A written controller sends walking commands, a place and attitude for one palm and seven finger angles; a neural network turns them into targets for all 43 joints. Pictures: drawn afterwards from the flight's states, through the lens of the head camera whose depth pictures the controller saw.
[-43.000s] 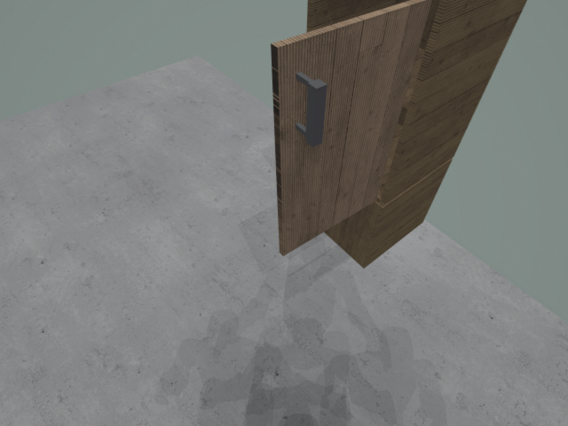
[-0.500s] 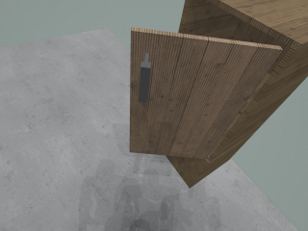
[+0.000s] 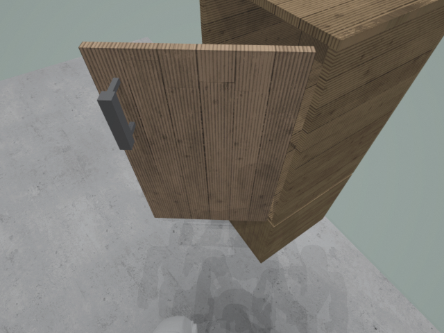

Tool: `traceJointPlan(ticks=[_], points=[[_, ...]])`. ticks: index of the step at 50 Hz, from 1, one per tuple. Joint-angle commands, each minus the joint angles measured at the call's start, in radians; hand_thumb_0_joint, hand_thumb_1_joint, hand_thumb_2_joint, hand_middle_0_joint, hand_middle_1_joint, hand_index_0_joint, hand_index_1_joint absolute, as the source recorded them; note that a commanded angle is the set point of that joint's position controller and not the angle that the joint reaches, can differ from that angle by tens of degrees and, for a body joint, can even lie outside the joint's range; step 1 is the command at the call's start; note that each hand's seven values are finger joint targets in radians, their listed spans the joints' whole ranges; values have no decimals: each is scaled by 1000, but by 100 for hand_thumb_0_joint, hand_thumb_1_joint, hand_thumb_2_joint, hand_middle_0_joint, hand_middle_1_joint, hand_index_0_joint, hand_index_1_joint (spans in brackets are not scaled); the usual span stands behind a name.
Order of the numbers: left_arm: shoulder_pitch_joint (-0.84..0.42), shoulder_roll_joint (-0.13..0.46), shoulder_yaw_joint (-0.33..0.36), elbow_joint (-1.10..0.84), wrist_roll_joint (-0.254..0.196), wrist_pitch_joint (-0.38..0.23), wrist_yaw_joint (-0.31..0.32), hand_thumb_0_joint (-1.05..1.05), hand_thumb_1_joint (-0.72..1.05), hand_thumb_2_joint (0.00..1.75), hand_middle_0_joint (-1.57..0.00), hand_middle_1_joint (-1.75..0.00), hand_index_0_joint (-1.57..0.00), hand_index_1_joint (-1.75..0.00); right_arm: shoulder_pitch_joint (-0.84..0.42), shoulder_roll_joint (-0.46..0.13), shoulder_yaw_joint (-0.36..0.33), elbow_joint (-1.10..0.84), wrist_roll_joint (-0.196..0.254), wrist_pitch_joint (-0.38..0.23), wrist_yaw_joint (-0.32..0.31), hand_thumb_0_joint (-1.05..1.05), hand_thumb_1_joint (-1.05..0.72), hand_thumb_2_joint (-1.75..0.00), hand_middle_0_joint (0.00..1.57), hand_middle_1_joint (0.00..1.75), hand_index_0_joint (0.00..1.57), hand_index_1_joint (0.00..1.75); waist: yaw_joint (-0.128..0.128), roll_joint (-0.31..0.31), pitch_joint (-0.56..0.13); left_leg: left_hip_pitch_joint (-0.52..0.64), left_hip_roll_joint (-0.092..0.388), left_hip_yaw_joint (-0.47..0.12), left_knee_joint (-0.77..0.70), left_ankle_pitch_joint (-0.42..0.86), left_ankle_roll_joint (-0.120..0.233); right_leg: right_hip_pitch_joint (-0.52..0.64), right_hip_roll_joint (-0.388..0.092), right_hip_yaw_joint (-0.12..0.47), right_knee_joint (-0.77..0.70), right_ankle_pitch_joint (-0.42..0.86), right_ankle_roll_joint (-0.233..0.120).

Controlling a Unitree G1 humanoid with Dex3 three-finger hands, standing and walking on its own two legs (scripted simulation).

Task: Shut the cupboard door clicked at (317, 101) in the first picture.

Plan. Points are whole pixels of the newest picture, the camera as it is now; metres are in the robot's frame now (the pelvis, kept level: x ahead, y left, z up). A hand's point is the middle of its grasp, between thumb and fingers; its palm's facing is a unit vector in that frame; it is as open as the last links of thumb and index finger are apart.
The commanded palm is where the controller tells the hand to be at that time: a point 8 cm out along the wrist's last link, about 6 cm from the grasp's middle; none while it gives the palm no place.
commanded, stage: come to a stop and stand still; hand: left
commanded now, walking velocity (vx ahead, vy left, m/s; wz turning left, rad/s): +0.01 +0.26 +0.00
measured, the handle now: (121, 114) +0.45 +0.21 +0.14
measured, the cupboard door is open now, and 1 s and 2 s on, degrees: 54 54 54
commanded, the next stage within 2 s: look again from close up in 1.38 s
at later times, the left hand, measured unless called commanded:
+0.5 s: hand out of the picture +0.00 +0.18 -0.18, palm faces +0.02 -0.98 -0.20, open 7.4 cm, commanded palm none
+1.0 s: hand out of the picture +0.03 +0.22 -0.18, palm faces -0.04 -0.98 -0.20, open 7.3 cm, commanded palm none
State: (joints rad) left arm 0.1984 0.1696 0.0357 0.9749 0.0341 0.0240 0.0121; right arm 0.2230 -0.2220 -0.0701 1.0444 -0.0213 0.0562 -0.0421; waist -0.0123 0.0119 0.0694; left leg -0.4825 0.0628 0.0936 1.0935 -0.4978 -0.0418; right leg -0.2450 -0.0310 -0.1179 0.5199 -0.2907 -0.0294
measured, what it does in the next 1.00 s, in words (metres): steps on the spot: left foot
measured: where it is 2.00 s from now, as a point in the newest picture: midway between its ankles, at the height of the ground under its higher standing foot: outside the picture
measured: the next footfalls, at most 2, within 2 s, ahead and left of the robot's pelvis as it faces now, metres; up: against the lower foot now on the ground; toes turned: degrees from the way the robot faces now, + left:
left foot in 0.14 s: +0.04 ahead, +0.07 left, +0.00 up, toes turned +5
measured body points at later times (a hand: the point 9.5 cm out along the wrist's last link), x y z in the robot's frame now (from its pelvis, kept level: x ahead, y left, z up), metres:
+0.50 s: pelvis +0.00 +0.01 +0.00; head +0.01 +0.01 +0.45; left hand +0.00 +0.23 -0.16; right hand +0.06 -0.23 -0.15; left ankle +0.00 +0.07 -0.74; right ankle -0.01 -0.10 -0.74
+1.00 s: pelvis +0.01 +0.05 +0.00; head +0.03 +0.05 +0.45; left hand +0.04 +0.27 -0.16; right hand -0.01 -0.16 -0.16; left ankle +0.00 +0.06 -0.74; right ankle -0.01 -0.10 -0.73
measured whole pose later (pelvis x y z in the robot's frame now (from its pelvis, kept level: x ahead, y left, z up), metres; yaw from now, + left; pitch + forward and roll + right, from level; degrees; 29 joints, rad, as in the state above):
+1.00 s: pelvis +0.01 +0.05 +0.00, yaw -3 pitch -1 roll +0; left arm 0.27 0.15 -0.02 1.07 0.01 0.01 0.05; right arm 0.32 -0.14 0.03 1.08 -0.02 -0.02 -0.04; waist 0.00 0.00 0.04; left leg -0.16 -0.10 0.18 0.40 -0.26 0.15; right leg -0.20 -0.08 -0.04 0.51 -0.30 0.00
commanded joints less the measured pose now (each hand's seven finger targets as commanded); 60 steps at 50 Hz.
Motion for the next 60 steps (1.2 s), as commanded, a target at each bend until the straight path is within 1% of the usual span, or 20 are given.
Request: traceJointPlan(ticks=[1, 2, 5, 8, 10, 12, 16, 20, 21, 22, 23, 24, 25, 27, 31, 34, 41, 45, 52, 60], points=[[96, 138, 15, -10, -7, -38, 27, 0, 90, 90, -20, -30, -20, -30, 6, 36, 30, -54, 11, -35, 20, 0, -90, -90, 20, 30, 20, 30, 28, -85, -84, 88, -6, -25, -304, 59, -3, 88, -251, 216, -165, 530, -149], [103, 146, 12, -4, -9, -40, 28, 0, 90, 90, -20, -30, -20, -30, -1, 33, 34, -52, 13, -37, 19, 0, -90, -90, 20, 30, 20, 30, 37, -87, -82, 121, -16, -26, -383, 62, -2, 101, -260, 242, -159, 557, -152], [79, 163, 22, 5, -25, -39, 31, 0, 90, 90, -20, -30, -20, -30, 57, 6, 31, -36, 19, -41, 13, 0, -90, -90, 20, 30, 20, 30, 11, -81, -100, 257, -20, -30, -641, 248, 5, 111, -266, 258, -91, 603, -119], [96, 124, 20, 10, -33, -30, 32, 0, 90, 90, -20, -30, -20, -30, 29, -53, 24, -44, 8, -41, 2, 0, -90, -90, 20, 30, 20, 30, 30, 49, -96, 355, 98, -100, -610, 592, 67, 42, -167, 187, -86, 443, -12], [94, 116, 19, 17, -21, -14, 37, 0, 90, 90, -20, -30, -20, -30, -6, -43, 23, -56, 4, -32, 2, 0, -90, -90, 20, 30, 20, 30, 42, 120, -33, 270, 96, -133, -650, 503, 93, 44, -141, 181, -86, 282, 1], [100, 119, 18, 21, -18, -11, 33, 0, 90, 90, -20, -30, -20, -30, -15, -40, 27, -71, 4, -26, 7, 0, -90, -90, 20, 30, 20, 30, 45, 59, -13, 218, 76, -130, -667, 354, 86, 57, -149, 202, -127, 182, -12], [81, 140, 19, 23, -14, -17, 29, 0, 90, 90, -20, -30, -20, -30, 8, -20, 27, -75, 4, -18, 16, 0, -90, -90, 20, 30, 20, 30, 21, -115, -10, 255, 2, -72, -603, 210, 48, -12, -250, 313, -251, 46, -72], [60, 111, 9, 20, -18, -23, 25, 0, 90, 90, -20, -30, -20, -30, 30, -15, 35, -52, 6, -36, 17, 0, -90, -90, 20, 30, 20, 30, 12, -76, -35, 331, 42, -104, -694, 313, 63, -33, -171, 209, -200, 61, -33], [203, 98, -7, 57, -11, -51, 69, 0, 90, 90, -20, -30, -20, -30, -14, -81, 30, -114, 11, -60, 20, 0, -90, -90, 20, 30, 20, 30, 26, 47, -60, 308, 29, -71, -520, 334, 51, 22, -182, 274, -165, 520, 14], [141, 173, -3, 11, -13, -68, 61, 0, 90, 90, -20, -30, -20, -30, 38, -13, 41, -123, 12, -53, 30, 0, -90, -90, 20, 30, 20, 30, -10, -9, -137, 233, -10, -76, -532, 166, 56, 93, -244, 303, -145, 352, -57], [116, 163, -1, -2, -13, -66, 52, 0, 90, 90, -20, -30, -20, -30, 29, -14, 41, -119, 8, -54, 31, 0, -90, -90, 20, 30, 20, 30, -3, 28, -96, 246, -13, -83, -581, 165, 59, 33, -239, 295, -152, 180, -93], [94, 157, -4, -7, -13, -66, 49, 0, 90, 90, -20, -30, -20, -30, 55, -19, 45, -116, 7, -59, 35, 0, -90, -90, 20, 30, 20, 30, -23, 25, -87, 265, 4, -94, -636, 225, 63, 9, -198, 246, -131, 123, -91], [93, 140, -8, -16, -13, -63, 45, 0, 90, 90, -20, -30, -20, -30, 78, -21, 49, -109, 2, -68, 38, 0, -90, -90, 20, 30, 20, 30, -14, 102, -80, 280, 26, -110, -666, 316, 70, -4, -149, 191, -87, 132, -74], [130, 105, -17, 0, -16, -47, 41, 0, 90, 90, -20, -30, -20, -30, 74, -57, 55, -115, 1, -74, 30, 0, -90, -90, 20, 30, 20, 30, 12, 87, -59, 232, 88, -199, -719, 397, 114, 22, -68, 112, -40, 27, -32], [142, 75, -30, 9, -14, -29, 32, 0, 90, 90, -20, -30, -20, -30, 78, -76, 57, -115, 2, -77, 22, 0, -90, -90, 20, 30, 20, 30, 25, -10, 35, 162, 99, -246, -824, 235, 125, 12, -45, 91, -27, -22, -18], [140, 76, -31, 10, -15, -21, 30, 0, 90, 90, -20, -30, -20, -30, 95, -88, 58, -97, 1, -77, 21, 0, -90, -90, 20, 30, 20, 30, 23, -7, 63, 157, 98, -266, -881, 105, 108, -10, -45, 103, -25, -29, -15], [140, 73, -33, 31, -23, -25, 35, 0, 90, 90, -20, -30, -20, -30, 137, -68, 68, -41, 3, -92, 9, 0, -90, -90, 20, 30, 20, 30, 21, -1, -36, 322, 93, -219, -825, 465, 76, -7, -54, 117, -27, 29, -13], [139, 72, -34, 49, -27, -21, 41, 0, 90, 90, -20, -30, -20, -30, 158, -55, 70, -8, 5, -92, 1, 0, -90, -90, 20, 30, 20, 30, 17, 19, -43, 374, 95, -199, -802, 639, 24, -11, -52, 118, -18, 33, -8], [145, 55, -37, 82, -25, -17, 41, 0, 90, 90, -20, -30, -20, -30, 155, -37, 72, 29, 6, -88, 0, 0, -90, -90, 20, 30, 20, 30, 15, 0, 8, 330, 87, -187, -820, 500, 42, 6, -65, 137, -54, 56, -7], [156, 45, -40, 107, -26, -21, 42, 0, 90, 90, -20, -30, -20, -30, 163, -26, 72, 58, 9, -93, -5, 0, -90, -90, 20, 30, 20, 30, 11, 8, -17, 390, 81, -159, -793, 639, 47, 14, -69, 132, -55, 99, -1]])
